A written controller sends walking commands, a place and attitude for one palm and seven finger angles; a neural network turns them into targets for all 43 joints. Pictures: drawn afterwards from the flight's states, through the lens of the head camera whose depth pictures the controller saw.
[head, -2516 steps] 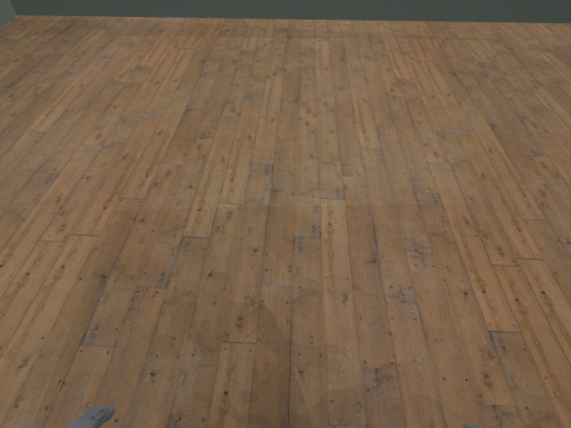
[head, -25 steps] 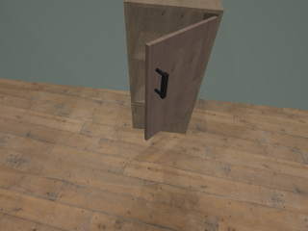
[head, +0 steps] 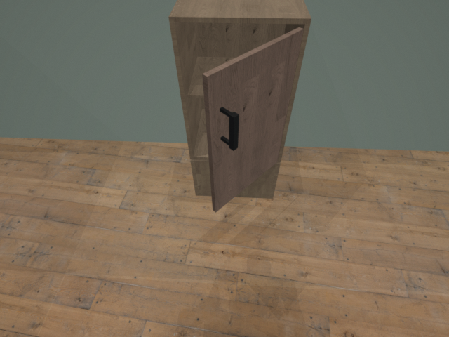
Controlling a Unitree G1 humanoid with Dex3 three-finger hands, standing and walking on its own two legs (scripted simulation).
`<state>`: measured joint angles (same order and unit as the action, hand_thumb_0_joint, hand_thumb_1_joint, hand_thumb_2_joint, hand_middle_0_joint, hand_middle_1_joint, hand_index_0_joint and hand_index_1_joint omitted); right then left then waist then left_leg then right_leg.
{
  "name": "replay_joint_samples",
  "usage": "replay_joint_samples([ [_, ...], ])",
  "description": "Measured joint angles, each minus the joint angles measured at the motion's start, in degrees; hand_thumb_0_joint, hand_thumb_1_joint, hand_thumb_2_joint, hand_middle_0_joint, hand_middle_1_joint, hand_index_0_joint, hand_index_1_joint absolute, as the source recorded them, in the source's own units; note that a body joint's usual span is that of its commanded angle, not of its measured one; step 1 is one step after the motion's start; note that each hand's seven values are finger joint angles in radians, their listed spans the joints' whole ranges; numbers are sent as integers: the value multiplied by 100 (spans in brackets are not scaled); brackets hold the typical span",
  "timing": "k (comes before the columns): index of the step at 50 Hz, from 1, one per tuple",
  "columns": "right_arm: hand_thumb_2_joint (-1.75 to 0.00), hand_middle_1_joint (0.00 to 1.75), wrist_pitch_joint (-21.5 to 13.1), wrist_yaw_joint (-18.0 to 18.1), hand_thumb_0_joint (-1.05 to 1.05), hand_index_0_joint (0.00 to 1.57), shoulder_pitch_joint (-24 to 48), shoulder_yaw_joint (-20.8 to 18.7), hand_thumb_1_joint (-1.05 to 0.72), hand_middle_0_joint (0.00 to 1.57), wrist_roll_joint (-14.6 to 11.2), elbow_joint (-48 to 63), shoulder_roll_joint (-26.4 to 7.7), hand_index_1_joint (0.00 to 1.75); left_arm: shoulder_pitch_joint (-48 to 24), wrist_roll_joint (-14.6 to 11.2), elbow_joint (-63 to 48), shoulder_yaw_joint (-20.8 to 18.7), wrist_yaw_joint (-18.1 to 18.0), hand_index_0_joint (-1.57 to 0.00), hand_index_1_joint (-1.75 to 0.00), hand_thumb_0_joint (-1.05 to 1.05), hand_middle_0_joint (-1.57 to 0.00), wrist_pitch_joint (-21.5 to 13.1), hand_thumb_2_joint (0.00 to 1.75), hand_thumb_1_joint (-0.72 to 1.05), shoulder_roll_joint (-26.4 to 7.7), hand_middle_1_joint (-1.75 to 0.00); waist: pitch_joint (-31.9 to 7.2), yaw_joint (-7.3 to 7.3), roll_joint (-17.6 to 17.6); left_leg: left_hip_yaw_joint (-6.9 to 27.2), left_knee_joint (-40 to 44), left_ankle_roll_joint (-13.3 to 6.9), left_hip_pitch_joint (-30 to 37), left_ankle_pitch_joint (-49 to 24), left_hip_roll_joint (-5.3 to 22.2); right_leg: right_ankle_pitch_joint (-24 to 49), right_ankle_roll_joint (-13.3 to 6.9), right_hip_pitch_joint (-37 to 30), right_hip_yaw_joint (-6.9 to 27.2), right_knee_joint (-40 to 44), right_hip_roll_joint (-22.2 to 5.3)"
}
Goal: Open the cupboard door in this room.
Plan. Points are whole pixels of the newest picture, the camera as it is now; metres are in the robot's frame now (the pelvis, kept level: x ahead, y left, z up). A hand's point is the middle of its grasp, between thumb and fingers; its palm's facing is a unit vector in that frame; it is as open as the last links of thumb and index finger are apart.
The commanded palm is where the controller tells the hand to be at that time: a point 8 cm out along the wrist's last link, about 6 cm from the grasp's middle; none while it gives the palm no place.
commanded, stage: let the arm hang, fingers relaxed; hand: left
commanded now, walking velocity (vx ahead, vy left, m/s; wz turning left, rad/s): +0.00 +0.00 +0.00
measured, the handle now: (228, 128) +0.65 +0.02 -0.03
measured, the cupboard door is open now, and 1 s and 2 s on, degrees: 47 47 47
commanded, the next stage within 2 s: look to check the result in 0.10 s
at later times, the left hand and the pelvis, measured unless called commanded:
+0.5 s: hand out of the picture +0.05 +0.20 -0.17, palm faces +0.02 -0.97 -0.26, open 7.4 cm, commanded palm none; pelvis +0.01 -0.01 +0.00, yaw +0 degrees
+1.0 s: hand out of the picture +0.08 +0.20 -0.17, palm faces -0.02 -0.96 -0.27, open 7.4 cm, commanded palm none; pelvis +0.02 -0.01 +0.00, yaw -3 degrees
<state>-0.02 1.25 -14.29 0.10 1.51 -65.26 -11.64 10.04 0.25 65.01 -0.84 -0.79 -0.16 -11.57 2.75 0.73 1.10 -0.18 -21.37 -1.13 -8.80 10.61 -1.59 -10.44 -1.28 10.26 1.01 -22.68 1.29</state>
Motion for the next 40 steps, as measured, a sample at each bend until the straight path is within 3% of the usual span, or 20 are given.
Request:
replay_joint_samples([
  [12,-90,30,-23,17,1,20,145,2,-90,20,-1,12,30,30,-30,0,31,13,8,-20,-30,0,-20,-12,90,91,68,-30,62,0,-68,10,39,30,49,35,41,-9,-28,-67,-7,81,40],
  [40,-90,30,-23,-4,1,20,501,-19,-90,20,-14,33,-274,30,-148,-3,48,-16,18,-20,-29,0,-20,-59,90,91,-258,-30,81,-47,-38,58,227,100,243,60,105,-39,-97,-269,-47,272,102],
])
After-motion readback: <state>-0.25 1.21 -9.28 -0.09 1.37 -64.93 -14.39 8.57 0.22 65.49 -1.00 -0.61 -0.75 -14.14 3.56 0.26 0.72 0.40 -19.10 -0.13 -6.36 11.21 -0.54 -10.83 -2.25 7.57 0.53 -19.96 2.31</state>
